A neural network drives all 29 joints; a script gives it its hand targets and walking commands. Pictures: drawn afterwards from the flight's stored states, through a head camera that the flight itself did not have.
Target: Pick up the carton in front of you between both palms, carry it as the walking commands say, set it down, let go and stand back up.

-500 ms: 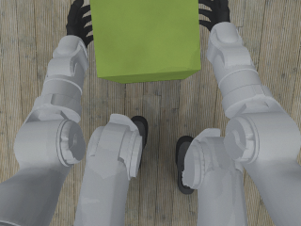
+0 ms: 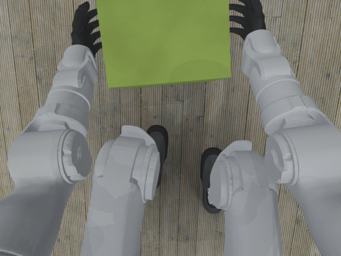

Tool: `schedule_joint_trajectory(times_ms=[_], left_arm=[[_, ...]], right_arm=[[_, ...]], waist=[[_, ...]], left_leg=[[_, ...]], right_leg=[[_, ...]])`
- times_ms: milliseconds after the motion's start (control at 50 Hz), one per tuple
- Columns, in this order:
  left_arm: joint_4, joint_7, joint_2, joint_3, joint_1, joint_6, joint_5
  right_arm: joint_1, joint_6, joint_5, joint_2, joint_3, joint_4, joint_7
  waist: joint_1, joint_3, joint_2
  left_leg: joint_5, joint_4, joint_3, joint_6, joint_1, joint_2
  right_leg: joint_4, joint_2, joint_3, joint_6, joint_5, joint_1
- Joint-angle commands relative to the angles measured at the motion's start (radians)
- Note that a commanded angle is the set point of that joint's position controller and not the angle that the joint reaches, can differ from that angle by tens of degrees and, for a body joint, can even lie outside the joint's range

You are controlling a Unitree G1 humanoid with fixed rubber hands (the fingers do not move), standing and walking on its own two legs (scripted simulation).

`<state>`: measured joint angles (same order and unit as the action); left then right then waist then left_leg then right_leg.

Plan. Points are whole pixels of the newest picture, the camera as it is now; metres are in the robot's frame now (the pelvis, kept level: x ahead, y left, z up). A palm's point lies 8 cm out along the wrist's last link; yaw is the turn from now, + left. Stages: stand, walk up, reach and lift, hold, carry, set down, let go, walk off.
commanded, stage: set down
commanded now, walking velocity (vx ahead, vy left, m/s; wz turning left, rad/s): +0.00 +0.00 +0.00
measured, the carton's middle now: (168, 37) +0.51 +0.09 -0.25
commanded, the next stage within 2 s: let go in 1.22 s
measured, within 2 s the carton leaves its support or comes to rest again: neither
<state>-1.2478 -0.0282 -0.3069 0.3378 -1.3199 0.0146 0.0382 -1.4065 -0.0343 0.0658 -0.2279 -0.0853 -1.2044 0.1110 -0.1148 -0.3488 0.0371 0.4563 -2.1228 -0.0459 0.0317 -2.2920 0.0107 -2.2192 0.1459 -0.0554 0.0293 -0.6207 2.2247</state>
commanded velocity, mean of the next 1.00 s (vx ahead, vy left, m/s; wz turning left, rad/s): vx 0.00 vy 0.00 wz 0.00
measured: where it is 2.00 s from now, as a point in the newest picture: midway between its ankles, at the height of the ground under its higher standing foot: (182, 180)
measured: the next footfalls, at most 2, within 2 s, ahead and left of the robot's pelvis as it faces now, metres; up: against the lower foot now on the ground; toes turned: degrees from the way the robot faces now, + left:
none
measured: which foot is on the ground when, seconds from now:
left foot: down 0.00-1.00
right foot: down 0.00-1.00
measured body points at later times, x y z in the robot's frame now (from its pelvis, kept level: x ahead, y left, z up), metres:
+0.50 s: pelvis +0.01 +0.01 +0.04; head +0.33 +0.05 +0.35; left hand +0.48 +0.29 -0.09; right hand +0.55 -0.08 -0.09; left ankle +0.14 +0.11 -0.34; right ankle +0.10 -0.09 -0.34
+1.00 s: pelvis +0.04 +0.01 +0.18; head +0.34 +0.04 +0.51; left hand +0.48 +0.31 +0.07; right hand +0.56 -0.09 +0.05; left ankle +0.14 +0.11 -0.34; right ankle +0.10 -0.09 -0.34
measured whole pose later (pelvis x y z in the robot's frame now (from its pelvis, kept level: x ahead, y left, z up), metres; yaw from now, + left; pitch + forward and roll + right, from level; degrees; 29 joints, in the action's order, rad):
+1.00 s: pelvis +0.04 +0.01 +0.18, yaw +1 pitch +46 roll -2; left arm -0.72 0.04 -0.27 0.31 -0.87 -0.13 0.12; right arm -0.98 -0.16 0.02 -0.21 -0.17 -0.77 0.09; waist -0.11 0.09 0.03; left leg 0.42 -1.52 -0.01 0.04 -1.91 -0.06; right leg -1.59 0.10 0.00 0.02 -0.57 1.82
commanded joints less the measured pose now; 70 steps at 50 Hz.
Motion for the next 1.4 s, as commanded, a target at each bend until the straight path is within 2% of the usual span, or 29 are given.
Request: schedule_joint_trajectory(times_ms=[0,60,180,200,320,380,420,540,560,580,660,680,740,780,860,880,900,920,1020,1060,1120,1140,1160,1200,1220,1240,1280,1340,1380], left_arm=[[0.093,-0.036,-0.216,-0.028,-0.127,0.072,0.138],[0.268,-0.039,-0.267,-0.031,-0.126,0.094,0.143],[0.362,-0.011,-0.203,-0.118,-0.098,0.015,0.237],[0.334,-0.011,-0.19,-0.14,-0.065,0.005,0.237],[0.506,-0.068,-0.213,-0.096,-0.018,-0.058,0.187],[0.357,-0.053,-0.106,-0.142,0.015,-0.086,0.152],[0.499,-0.042,-0.169,-0.056,0.003,-0.077,0.11],[0.511,-0.008,-0.07,-0.049,0.085,-0.091,0.089],[0.521,-0.002,-0.107,-0.047,0.114,-0.087,0.076],[0.526,0.008,-0.063,-0.08,0.145,-0.096,0.116],[0.578,0.024,-0.103,0.013,0.215,-0.109,0.078],[0.589,0.034,-0.121,-0.056,0.182,-0.108,0.093],[0.524,0.038,-0.115,-0.001,0.226,-0.124,0.055],[0.611,0.052,-0.112,0.023,0.21,-0.109,0.082],[0.641,0.057,-0.159,0.046,0.297,-0.119,0.042],[0.616,0.059,-0.112,-0.019,0.235,-0.128,0.076],[0.629,0.072,-0.098,-0.011,0.315,-0.125,0.07],[0.642,0.071,-0.033,-0.053,0.291,-0.13,0.101],[0.595,0.084,-0.043,-0.002,0.333,-0.11,0.045],[0.65,0.073,-0.072,0.023,0.426,-0.094,-0.007],[0.608,0.089,-0.043,0.004,0.415,-0.089,0.033],[0.677,0.096,-0.047,0.027,0.44,-0.078,0.054],[0.651,0.091,-0.052,-0.002,0.39,-0.08,0.032],[0.627,0.103,-0.085,0.035,0.449,-0.082,0.005],[0.582,0.102,-0.118,0.056,0.406,-0.084,-0.01],[0.611,0.116,-0.041,0.001,0.459,-0.083,-0.02],[0.618,0.13,0.006,-0.034,0.507,-0.094,-0.006],[0.56,0.142,-0.045,-0.017,0.639,-0.087,-0.056],[0.656,0.135,-0.097,-0.022,0.73,-0.069,-0.118]], right_arm=[[-0.176,0.027,0.096,-0.091,0.088,0.111,0.011],[-0.235,0.041,0.157,-0.156,0.094,0.321,0.009],[-0.112,0.004,0.099,-0.214,0.043,0.361,0.012],[-0.108,-0.008,0.127,-0.202,0.077,0.394,0.005],[-0.124,-0.061,0.137,-0.168,0.031,0.546,0.017],[-0.006,-0.077,0.084,-0.164,-0.039,0.261,0.001],[0.016,-0.078,0.051,-0.14,-0.043,0.362,0.006],[0.044,-0.058,-0.034,-0.142,-0.121,0.368,-0.006],[0.056,-0.075,-0.005,-0.11,-0.112,0.39,0.002],[0.07,-0.07,-0.012,-0.107,-0.092,0.412,0.002],[0.106,-0.08,-0.012,-0.076,-0.055,0.476,-0.006],[0.094,-0.086,-0.024,-0.089,-0.09,0.525,-0.005],[0.15,-0.106,-0.035,-0.1,-0.105,0.417,-0.013],[0.162,-0.103,-0.023,-0.039,-0.061,0.512,-0.016],[0.17,-0.119,0.022,-0.03,-0.048,0.592,-0.017],[0.216,-0.124,-0.026,-0.09,-0.083,0.511,-0.025],[0.186,-0.121,-0.023,-0.071,-0.086,0.557,-0.023],[0.249,-0.119,-0.048,-0.068,-0.105,0.516,-0.023],[0.291,-0.088,-0.069,-0.033,-0.101,0.488,-0.045],[0.367,-0.072,-0.042,-0.012,-0.102,0.549,-0.051],[0.372,-0.071,-0.059,-0.005,-0.086,0.568,-0.052],[0.353,-0.057,-0.064,-0.035,-0.081,0.649,-0.054],[0.37,-0.062,-0.062,-0.051,-0.108,0.568,-0.05],[0.395,-0.062,-0.068,-0.036,-0.084,0.565,-0.053],[0.383,-0.073,-0.087,0.009,-0.092,0.5,-0.067],[0.46,-0.077,-0.093,0.017,-0.13,0.486,-0.053],[0.531,-0.088,-0.104,0.013,-0.132,0.514,-0.046],[0.588,-0.079,-0.166,0.045,-0.131,0.564,-0.029],[0.73,-0.07,-0.146,0.059,-0.133,0.607,-0.022]], waist=[[-0.064,1.035,0.077],[-0.129,1.229,0.029],[0.018,1.327,0.064],[-0.058,1.33,0.024],[-0.053,1.509,0.025],[-0.005,1.204,-0.088],[-0.065,1.28,-0.031],[-0.003,1.259,-0.031],[-0.077,1.337,-0.079],[0.007,1.404,-0.012],[-0.068,1.397,0.077],[-0.001,1.41,0.007],[-0.033,1.328,-0.022],[-0.035,1.373,0.096],[-0.109,1.501,0.025],[0.033,1.477,0.034],[-0.084,1.419,0.028],[0.039,1.394,0.046],[0.005,1.31,-0.013],[-0.078,1.451,-0.021],[-0.015,1.4,0.058],[-0.064,1.469,0.067],[0.006,1.428,0.006],[-0.066,1.345,0.021],[-0.026,1.262,0.079],[-0.009,1.315,-0.058],[0.044,1.266,-0.056],[-0.032,1.149,0.031],[-0.024,1.22,-0.071]], left_leg=[[-0.339,0.079,0.087,-0.02,0.607,0.032],[-0.456,0.04,0.073,-0.011,0.697,0.034],[-0.341,0.096,0.114,-0.03,0.884,0.017],[-0.342,0.137,0.119,-0.028,0.979,0.012],[-0.215,0.235,0.122,-0.029,1.05,-0.017],[-0.049,0.309,0.148,-0.048,0.98,-0.005],[-0.143,0.31,0.065,-0.051,0.875,-0.038],[-0.225,0.397,0.064,-0.063,0.868,-0.032],[-0.292,0.435,0.079,-0.051,0.988,-0.036],[-0.329,0.411,0.06,-0.053,0.964,-0.039],[-0.36,0.492,0.057,-0.042,0.95,-0.045],[-0.321,0.498,0.057,-0.056,0.953,-0.035],[-0.312,0.548,0.047,-0.053,0.973,-0.04],[-0.356,0.58,0.045,-0.041,0.949,-0.04],[-0.445,0.649,0.023,-0.035,1.112,-0.045],[-0.404,0.655,0.049,-0.039,1.139,-0.042],[-0.367,0.698,0.02,-0.041,1.116,-0.054],[-0.409,0.733,0.049,-0.059,1.167,-0.051],[-0.446,0.805,0.038,-0.064,1.214,-0.047],[-0.555,0.847,0.05,-0.052,1.383,-0.05],[-0.546,0.92,0.075,-0.034,1.35,-0.044],[-0.673,0.925,0.073,-0.026,1.408,-0.048],[-0.631,0.915,0.081,-0.04,1.422,-0.041],[-0.541,0.968,0.061,-0.035,1.388,-0.04],[-0.446,1.013,0.079,-0.026,1.366,-0.037],[-0.476,1.039,0.06,-0.042,1.439,-0.039],[-0.429,1.084,0.05,-0.052,1.499,-0.04],[-0.426,1.175,0.057,-0.03,1.53,-0.029],[-0.544,1.184,0.061,-0.032,1.661,-0.036]], right_leg=[[0.2,-0.08,0.118,-0.059,0.275,-0.342],[0.172,-0.091,0.13,-0.048,0.348,-0.399],[0.193,-0.101,0.04,-0.035,0.157,-0.34],[0.213,-0.092,0.039,-0.033,0.138,-0.348],[0.245,-0.062,0.012,-0.033,0.108,-0.441],[0.304,-0.069,0.015,-0.029,0.002,-0.252],[0.364,-0.057,0.036,-0.02,0.031,-0.374],[0.465,-0.059,0.027,-0.016,0.085,-0.372],[0.476,-0.034,0.042,-0.034,0.097,-0.377],[0.498,-0.042,0.021,-0.032,0.158,-0.459],[0.568,-0.047,0.035,-0.042,0.179,-0.557],[0.582,-0.046,0.022,-0.04,0.224,-0.598],[0.626,-0.046,0.042,-0.04,0.154,-0.519],[0.689,-0.052,0.044,-0.053,0.256,-0.695],[0.752,-0.05,0.066,-0.055,0.284,-0.784],[0.755,-0.047,0.024,-0.048,0.303,-0.773],[0.803,-0.063,0.055,-0.046,0.219,-0.757],[0.823,-0.036,0.006,-0.052,0.259,-0.727],[0.944,-0.059,0.059,-0.038,0.292,-0.767],[0.969,-0.057,0.061,-0.052,0.33,-0.817],[1.013,-0.055,0.052,-0.052,0.421,-0.947],[1.022,-0.066,0.051,-0.05,0.461,-0.956],[1.052,-0.063,0.058,-0.051,0.439,-0.9],[1.09,-0.073,0.075,-0.059,0.387,-0.983],[1.088,-0.068,0.052,-0.063,0.318,-0.922],[1.157,-0.077,0.073,-0.057,0.333,-0.97],[1.232,-0.084,0.078,-0.06,0.345,-1.121],[1.284,-0.082,0.074,-0.068,0.349,-1.14],[1.32,-0.084,0.091,-0.073,0.43,-1.234]])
